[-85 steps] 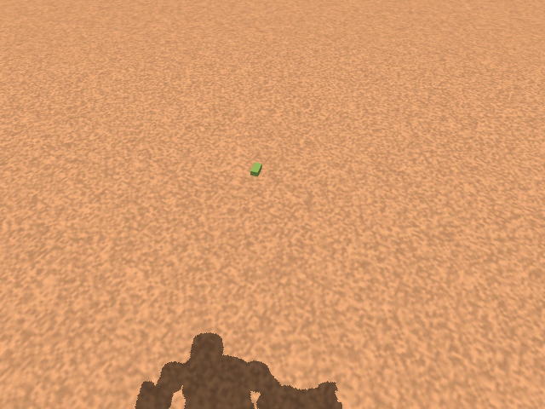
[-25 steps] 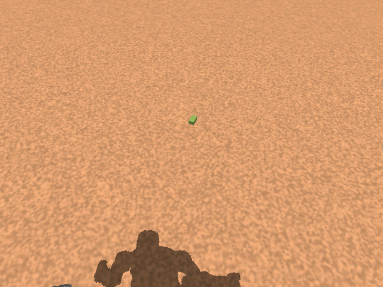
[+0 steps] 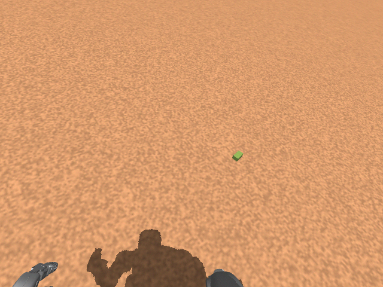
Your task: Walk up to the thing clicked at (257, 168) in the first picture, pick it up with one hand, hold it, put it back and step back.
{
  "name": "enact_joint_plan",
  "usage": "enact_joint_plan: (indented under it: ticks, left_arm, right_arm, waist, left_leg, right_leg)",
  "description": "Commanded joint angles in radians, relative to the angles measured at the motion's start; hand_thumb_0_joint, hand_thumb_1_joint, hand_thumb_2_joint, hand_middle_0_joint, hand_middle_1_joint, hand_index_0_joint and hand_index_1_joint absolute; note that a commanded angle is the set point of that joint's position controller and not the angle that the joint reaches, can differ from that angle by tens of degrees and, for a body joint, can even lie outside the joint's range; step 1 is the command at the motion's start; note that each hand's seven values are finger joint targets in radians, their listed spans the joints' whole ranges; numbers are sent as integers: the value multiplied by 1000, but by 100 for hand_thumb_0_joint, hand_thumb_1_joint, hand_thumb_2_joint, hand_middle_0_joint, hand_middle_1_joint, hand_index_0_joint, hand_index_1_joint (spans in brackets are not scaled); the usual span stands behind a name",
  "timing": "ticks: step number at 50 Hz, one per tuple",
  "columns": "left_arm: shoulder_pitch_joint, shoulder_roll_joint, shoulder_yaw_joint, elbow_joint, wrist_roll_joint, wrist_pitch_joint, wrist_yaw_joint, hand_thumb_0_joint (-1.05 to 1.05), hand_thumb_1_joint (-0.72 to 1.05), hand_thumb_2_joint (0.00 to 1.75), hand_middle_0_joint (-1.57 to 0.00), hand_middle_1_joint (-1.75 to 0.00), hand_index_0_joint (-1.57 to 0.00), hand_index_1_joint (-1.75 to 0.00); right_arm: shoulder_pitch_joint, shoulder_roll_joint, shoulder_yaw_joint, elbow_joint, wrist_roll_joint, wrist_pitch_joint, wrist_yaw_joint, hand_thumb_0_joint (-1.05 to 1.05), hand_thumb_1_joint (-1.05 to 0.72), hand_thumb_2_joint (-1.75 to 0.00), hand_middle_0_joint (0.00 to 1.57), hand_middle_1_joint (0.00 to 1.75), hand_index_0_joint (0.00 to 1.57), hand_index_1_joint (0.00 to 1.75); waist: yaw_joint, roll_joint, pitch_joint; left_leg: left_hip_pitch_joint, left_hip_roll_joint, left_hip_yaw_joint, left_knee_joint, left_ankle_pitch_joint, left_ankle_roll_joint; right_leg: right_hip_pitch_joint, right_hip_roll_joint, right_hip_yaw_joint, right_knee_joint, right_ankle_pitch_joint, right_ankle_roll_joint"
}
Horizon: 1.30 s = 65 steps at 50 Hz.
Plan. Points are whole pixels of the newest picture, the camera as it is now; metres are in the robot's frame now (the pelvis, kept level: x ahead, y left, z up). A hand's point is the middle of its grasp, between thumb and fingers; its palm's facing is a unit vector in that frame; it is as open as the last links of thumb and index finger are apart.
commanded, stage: walk up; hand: left
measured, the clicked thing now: (237, 155) +1.09 -0.46 -0.76
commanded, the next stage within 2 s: none
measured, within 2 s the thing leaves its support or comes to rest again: neither
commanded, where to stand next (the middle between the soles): +0.94 -0.90 m, yaw +45 degrees
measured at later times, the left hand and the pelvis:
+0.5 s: hand (143, 275) +0.19 +0.09 -0.14, palm faces +0.27 -0.88 -0.39, open 7.4 cm; pelvis +0.24 -0.19 -0.01, yaw +15 degrees
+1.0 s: hand (206, 191) +0.43 -0.08 -0.17, palm faces +0.35 -0.85 -0.40, open 7.4 cm; pelvis +0.43 -0.40 -0.06, yaw +27 degrees
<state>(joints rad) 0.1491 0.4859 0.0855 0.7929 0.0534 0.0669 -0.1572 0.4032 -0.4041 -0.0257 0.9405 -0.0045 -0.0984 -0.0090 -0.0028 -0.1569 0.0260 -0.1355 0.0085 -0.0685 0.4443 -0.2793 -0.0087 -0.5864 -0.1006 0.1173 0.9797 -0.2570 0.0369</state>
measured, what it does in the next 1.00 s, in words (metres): walks ahead, turning left: right foot, then left foot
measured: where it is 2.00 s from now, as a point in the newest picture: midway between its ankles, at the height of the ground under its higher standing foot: (290, 202)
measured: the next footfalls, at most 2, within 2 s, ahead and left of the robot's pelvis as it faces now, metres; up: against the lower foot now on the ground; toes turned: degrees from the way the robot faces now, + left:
right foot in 0.18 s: +0.25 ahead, -0.24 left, +0.00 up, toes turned +4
left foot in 0.58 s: +0.38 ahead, -0.09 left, +0.00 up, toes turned +24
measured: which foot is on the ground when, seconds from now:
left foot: down 0.00-0.22, up 0.24-0.56, down 0.58-0.98, up 1.00-1.00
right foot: up 0.00-0.16, down 0.18-0.60, up 0.62-0.94, down 0.96-1.00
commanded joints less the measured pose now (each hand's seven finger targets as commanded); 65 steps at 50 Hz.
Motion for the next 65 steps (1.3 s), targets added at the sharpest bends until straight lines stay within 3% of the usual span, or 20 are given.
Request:
enact_joint_plan:
  ticks: [1,6,9,10,11,12,16,26,28,29,30,32,37,45,48,49,51,55,61,65]
  left_arm:
    - [-140,162,63,-137,-6,-34,8,0,90,90,-20,-30,-20,-30]
    - [-162,139,81,-136,-6,-41,7,0,90,90,-20,-30,-20,-30]
    - [114,190,113,-50,-2,-64,28,0,90,90,-20,-30,-20,-30]
    - [280,297,150,-10,20,-81,48,0,90,90,-20,-30,-20,-30]
    - [203,393,144,-20,10,-86,62,0,90,90,-20,-30,-20,-30]
    - [73,384,142,-55,-3,-87,76,0,90,90,-20,-30,-20,-30]
    - [37,173,82,-60,-5,-88,89,0,90,90,-20,-30,-20,-30]
    - [60,114,65,-199,7,-60,80,0,90,90,-20,-30,-20,-30]
    - [61,93,54,-239,10,-60,90,0,90,90,-20,-30,-20,-30]
    - [103,56,47,-253,13,-56,93,0,90,90,-20,-30,-20,-30]
    - [176,78,58,-249,27,-37,88,0,90,90,-20,-30,-20,-30]
    - [201,226,86,-228,15,-14,85,0,90,90,-20,-30,-20,-30]
    - [149,169,99,-194,14,1,57,0,90,90,-20,-30,-20,-30]
    - [134,142,106,-194,7,10,43,0,90,90,-20,-30,-20,-30]
    - [460,185,143,-81,13,-2,64,0,90,90,-20,-30,-20,-30]
    - [481,283,158,-90,32,-15,77,0,90,90,-20,-30,-20,-30]
    - [92,382,168,-207,-8,-35,103,0,90,90,-20,-30,-20,-30]
    - [82,202,115,-159,6,-44,110,0,90,90,-20,-30,-20,-30]
    - [158,108,76,-185,14,-40,108,0,90,90,-20,-30,-20,-30]
    - [51,116,60,-255,16,-28,109,0,90,90,-20,-30,-20,-30]
  right_arm:
    - [-34,-398,-112,-85,-5,-33,-36,0,-90,-90,20,30,20,30]
    - [-43,-391,-124,-138,-22,-25,-53,0,-90,-90,20,30,20,30]
    - [-92,-324,-102,-171,-27,-9,-68,0,-90,-90,20,30,20,30]
    - [-72,-204,-57,-181,-20,-8,-70,0,-90,-90,20,30,20,30]
    - [-4,-209,-53,-198,-1,-7,-83,0,-90,-90,20,30,20,30]
    - [18,-266,-64,-151,-22,2,-99,0,-90,-90,20,30,20,30]
    - [2,-260,-68,-80,22,9,-60,0,-90,-90,20,30,20,30]
    - [113,-218,-66,-107,18,14,-64,0,-90,-90,20,30,20,30]
    - [307,-268,-97,-60,12,16,-98,0,-90,-90,20,30,20,30]
    - [326,-338,-125,-73,2,17,-114,0,-90,-90,20,30,20,30]
    - [274,-402,-148,-130,-1,21,-131,0,-90,-90,20,30,20,30]
    - [74,-426,-148,-191,42,12,-147,0,-90,-90,20,30,20,30]
    - [-27,-358,-101,-162,-5,-19,-116,0,-90,-90,20,30,20,30]
    - [-44,-452,-134,-138,-44,-16,-88,0,-90,-90,20,30,20,30]
    - [-190,-325,-92,-161,-46,8,-106,0,-90,-90,20,30,20,30]
    - [-161,-191,-49,-166,-29,14,-115,0,-90,-90,20,30,20,30]
    - [-78,-290,-93,-136,-37,18,-148,0,-90,-90,20,30,20,30]
    - [20,-284,-80,-14,11,12,-118,0,-90,-90,20,30,20,30]
    - [11,-242,-53,-42,12,5,-103,0,-90,-90,20,30,20,30]
    - [217,-249,-75,-16,19,13,-112,0,-90,-90,20,30,20,30]
  waist:
    - [-1,278,58]
    - [14,328,-5]
    - [166,173,-150]
    - [253,-131,-168]
    - [165,-369,-137]
    - [110,-268,-133]
    - [53,-70,-6]
    - [21,37,-59]
    - [-81,143,-139]
    - [-104,285,-142]
    - [-66,273,-199]
    - [-9,158,-168]
    - [38,213,21]
    - [22,412,-21]
    - [253,115,-112]
    - [280,-216,-47]
    - [53,-150,30]
    - [15,-64,69]
    - [71,-40,6]
    - [-50,58,-70]
  left_leg:
    - [-83,167,-214,-198,-112,196]
    - [-100,204,-207,-21,90,220]
    - [-299,127,-97,417,201,148]
    - [-532,6,21,758,-42,80]
    - [-789,-109,131,934,-319,51]
    - [-746,10,68,1011,-285,62]
    - [-544,80,28,751,-31,84]
    - [-109,-20,224,220,242,72]
    - [200,28,115,119,301,132]
    - [333,207,-210,57,152,248]
    - [293,451,-641,-42,-174,342]
    - [176,557,-760,-176,-311,382]
    - [-343,250,-207,-54,-193,248]
    - [-395,197,-207,2,-331,216]
    - [-701,45,28,482,-276,104]
    - [-916,-117,93,849,-417,49]
    - [-836,36,-4,926,-277,41]
    - [-627,31,31,734,-129,67]
    - [-494,-13,140,406,-46,81]
    - [-4,-14,148,167,209,113]
  right_leg:
    - [-69,-15,-21,-97,41,21]
    - [89,-31,-58,-259,-39,-14]
    - [522,21,-84,-437,-38,-68]
    - [658,-127,153,-546,-286,-48]
    - [737,-306,563,-817,-311,-78]
    - [651,-370,664,-819,-360,-150]
    - [412,-122,-13,-625,127,-77]
    - [332,-89,-224,-382,488,-91]
    - [149,-28,-250,-83,436,-43]
    - [-102,61,-216,161,-36,-5]
    - [-201,92,-105,378,-347,27]
    - [-221,21,67,531,-281,26]
    - [26,-37,16,281,-164,-9]
    - [114,12,-125,-50,-201,-17]
    - [586,54,-148,-408,-119,-33]
    - [536,-156,242,-585,-301,-63]
    - [366,-327,637,-820,-477,-200]
    - [331,-113,91,-540,49,-162]
    - [475,-125,13,-489,422,-206]
    - [206,-65,-98,-270,412,-109]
